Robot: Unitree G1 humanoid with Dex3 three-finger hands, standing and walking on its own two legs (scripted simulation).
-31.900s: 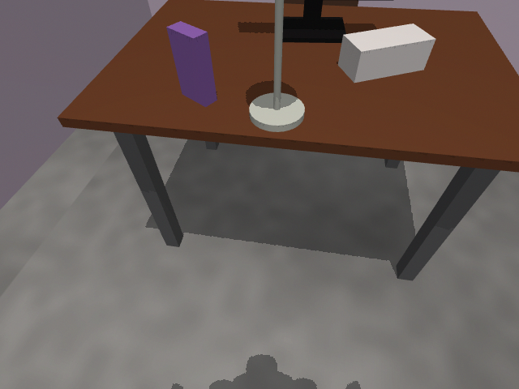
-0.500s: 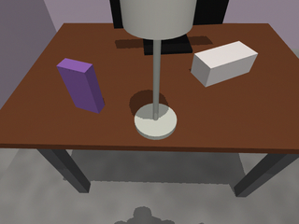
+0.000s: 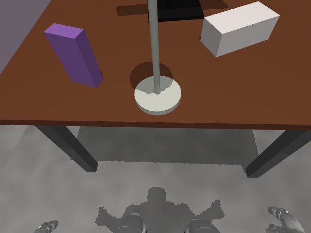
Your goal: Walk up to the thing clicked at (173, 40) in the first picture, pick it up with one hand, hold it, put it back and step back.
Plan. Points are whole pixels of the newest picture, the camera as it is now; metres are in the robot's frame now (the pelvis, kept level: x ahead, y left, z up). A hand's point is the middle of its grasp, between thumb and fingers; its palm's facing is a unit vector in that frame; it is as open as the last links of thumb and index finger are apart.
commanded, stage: step back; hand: left
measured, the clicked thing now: (77, 58) +0.59 +0.25 +0.09
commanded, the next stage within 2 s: none
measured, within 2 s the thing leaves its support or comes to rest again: neither
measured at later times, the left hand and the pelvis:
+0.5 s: hand out of the picture -0.01 +0.31 -0.14, palm faces +0.04 -0.92 -0.39, open 7.4 cm; pelvis -0.10 +0.03 +0.01, yaw +2 degrees
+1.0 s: hand out of the picture -0.11 +0.33 -0.13, palm faces +0.01 -0.90 -0.43, open 7.4 cm; pelvis -0.24 +0.05 -0.01, yaw +1 degrees
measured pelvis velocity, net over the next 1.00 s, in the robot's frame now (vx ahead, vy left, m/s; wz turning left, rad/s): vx -0.24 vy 0.05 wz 0.01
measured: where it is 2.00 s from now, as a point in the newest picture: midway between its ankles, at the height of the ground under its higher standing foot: outside the picture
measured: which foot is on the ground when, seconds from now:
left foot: up 0.00-0.28, down 0.30-0.64, up 0.66-0.94, down 0.96-1.00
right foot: down 0.00-0.30, up 0.32-0.60, down 0.62-0.98, up 1.00-1.00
